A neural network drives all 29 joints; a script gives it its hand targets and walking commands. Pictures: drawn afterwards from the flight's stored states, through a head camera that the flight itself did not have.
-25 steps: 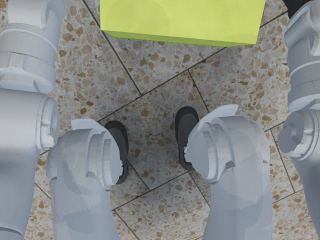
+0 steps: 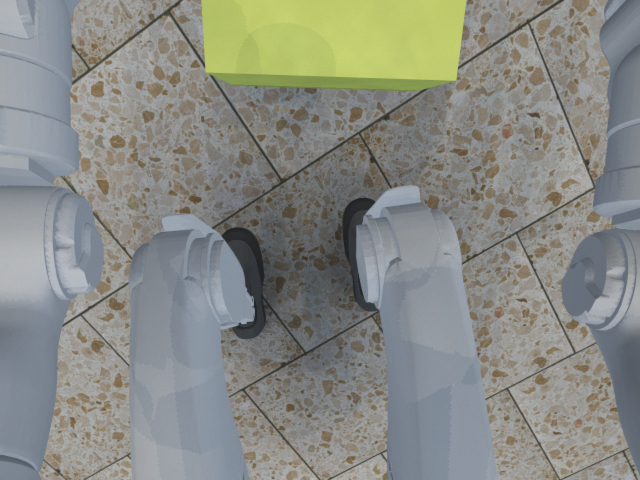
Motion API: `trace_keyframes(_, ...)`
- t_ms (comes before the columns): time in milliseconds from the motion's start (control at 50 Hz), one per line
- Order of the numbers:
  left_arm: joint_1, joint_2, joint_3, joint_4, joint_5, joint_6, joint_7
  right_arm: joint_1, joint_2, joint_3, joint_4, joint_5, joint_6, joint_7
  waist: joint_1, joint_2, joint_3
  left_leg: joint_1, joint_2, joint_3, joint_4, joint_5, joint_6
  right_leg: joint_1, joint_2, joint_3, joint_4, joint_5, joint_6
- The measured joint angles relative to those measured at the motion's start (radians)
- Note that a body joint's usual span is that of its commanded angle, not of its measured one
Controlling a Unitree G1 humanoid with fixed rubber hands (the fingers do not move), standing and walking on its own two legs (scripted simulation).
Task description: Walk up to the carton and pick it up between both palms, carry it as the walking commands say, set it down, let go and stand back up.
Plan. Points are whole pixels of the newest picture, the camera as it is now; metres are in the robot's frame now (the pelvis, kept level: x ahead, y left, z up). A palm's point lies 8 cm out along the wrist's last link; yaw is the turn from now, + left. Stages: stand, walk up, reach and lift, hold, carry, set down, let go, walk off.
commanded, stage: set down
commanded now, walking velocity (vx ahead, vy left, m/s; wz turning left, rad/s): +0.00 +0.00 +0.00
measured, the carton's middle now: (331, 4) +0.55 -0.09 -0.35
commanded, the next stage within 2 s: let go in 0.86 s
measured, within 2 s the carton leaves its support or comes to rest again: neither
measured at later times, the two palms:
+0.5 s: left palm out of the picture +0.60 +0.14 +0.01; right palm out of the picture +0.51 -0.32 +0.02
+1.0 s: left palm out of the picture +0.59 +0.14 +0.11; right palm out of the picture +0.51 -0.31 +0.11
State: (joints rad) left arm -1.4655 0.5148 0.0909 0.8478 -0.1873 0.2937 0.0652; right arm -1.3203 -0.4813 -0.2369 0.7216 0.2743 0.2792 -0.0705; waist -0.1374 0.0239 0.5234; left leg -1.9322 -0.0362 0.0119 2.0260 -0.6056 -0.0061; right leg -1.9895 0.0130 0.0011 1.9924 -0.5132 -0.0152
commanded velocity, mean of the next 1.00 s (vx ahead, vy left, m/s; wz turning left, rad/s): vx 0.00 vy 0.00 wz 0.00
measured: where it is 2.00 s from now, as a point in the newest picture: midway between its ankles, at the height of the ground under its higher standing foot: (307, 287)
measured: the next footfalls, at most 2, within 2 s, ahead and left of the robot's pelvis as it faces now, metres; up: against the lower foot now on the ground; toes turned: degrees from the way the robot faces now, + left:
none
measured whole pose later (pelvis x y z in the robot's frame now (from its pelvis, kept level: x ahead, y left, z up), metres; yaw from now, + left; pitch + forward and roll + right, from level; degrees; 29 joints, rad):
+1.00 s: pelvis +0.02 +0.00 +0.23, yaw +0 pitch +25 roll +0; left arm -1.38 0.44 0.18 0.86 -0.05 0.30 0.02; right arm -1.24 -0.44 -0.31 0.75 0.11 0.26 0.01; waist -0.12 0.04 0.53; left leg -1.21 -0.03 -0.04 1.12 -0.34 -0.01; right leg -1.24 0.02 -0.01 1.08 -0.28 -0.02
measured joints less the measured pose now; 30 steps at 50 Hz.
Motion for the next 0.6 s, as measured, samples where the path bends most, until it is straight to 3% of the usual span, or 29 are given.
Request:
trace_keyframes(280, 0.016, 0.023, 0.007, -0.101, 0.001, 0.093, -0.024, 0.004, -0.019, -0.03, -0.091, -0.008, 0.094, 0.009, 0.007, -0.004, 0.0, 0.174, -0.001, -0.013, -0.24, 0.062, -0.001, 0.185, 0.001, -0.002, -0.24, 0.05, 0.001)
trace_keyframes(600, 0.078, 0.018, 0.018, -0.153, 0.013, 0.118, -0.046, 0.057, -0.026, -0.035, -0.13, -0.001, 0.112, 0.035, 0.013, -0.004, 0.0, 0.445, 0.004, -0.019, -0.57, 0.15, 0.0, 0.46, 0.006, 0.005, -0.566, 0.13, 0.002)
